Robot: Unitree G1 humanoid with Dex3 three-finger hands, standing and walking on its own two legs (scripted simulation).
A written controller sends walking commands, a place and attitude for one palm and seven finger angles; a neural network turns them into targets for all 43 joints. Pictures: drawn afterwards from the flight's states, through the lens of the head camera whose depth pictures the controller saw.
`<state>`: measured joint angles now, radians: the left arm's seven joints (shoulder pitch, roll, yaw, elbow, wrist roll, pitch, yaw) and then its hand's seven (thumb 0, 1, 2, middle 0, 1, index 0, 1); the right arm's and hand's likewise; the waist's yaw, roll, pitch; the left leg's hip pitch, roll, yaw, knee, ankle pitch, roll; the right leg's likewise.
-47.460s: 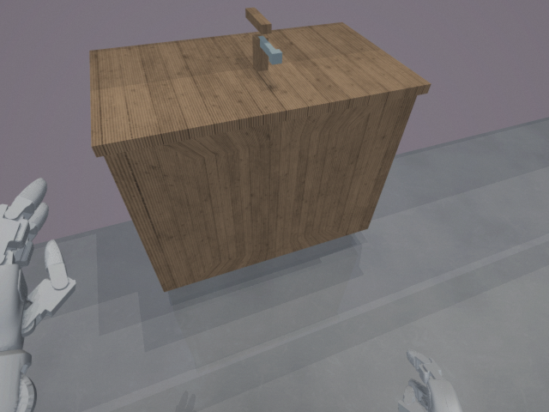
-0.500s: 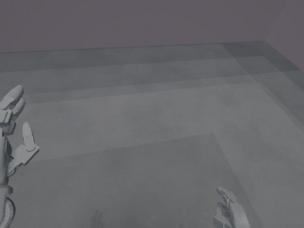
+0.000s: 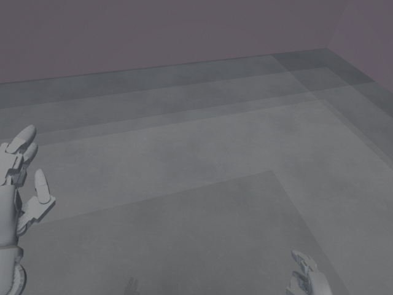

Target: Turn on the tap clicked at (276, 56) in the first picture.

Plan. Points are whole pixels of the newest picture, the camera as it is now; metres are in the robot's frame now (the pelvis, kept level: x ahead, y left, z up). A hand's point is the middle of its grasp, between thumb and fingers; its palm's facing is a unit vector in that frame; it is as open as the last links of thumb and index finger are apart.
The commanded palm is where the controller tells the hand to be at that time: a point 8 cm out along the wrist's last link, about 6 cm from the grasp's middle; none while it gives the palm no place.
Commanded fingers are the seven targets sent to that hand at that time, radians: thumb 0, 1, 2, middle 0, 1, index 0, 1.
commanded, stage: take the last steps up to it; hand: left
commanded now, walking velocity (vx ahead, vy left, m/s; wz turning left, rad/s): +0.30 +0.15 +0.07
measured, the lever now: out of the picture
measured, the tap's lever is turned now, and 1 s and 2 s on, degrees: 84 84 84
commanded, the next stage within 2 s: none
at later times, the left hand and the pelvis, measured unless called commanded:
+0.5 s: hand (55, 144) +0.31 +0.27 +0.17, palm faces +0.32 -0.84 -0.44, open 7.4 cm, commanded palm +0.26 +0.32 +0.17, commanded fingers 0.00 0.90 0.90 -0.20 -0.30 -0.20 -0.30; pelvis +0.09 +0.05 -0.01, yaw -2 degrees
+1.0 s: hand (30, 99) +0.43 +0.37 +0.18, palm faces +0.45 -0.80 -0.39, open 7.4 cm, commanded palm +0.37 +0.41 +0.17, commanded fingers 0.00 0.90 0.90 -0.20 -0.30 -0.20 -0.30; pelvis +0.21 +0.12 -0.03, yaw +0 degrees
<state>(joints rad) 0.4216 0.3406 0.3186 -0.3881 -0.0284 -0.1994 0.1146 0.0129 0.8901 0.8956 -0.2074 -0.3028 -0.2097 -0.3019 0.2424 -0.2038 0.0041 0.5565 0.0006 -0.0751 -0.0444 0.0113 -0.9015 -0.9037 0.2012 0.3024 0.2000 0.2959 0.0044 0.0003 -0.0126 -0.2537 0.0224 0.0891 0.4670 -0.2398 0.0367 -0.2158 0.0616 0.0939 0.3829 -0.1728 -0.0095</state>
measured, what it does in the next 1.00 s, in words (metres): walks ahead: right foot, then left foot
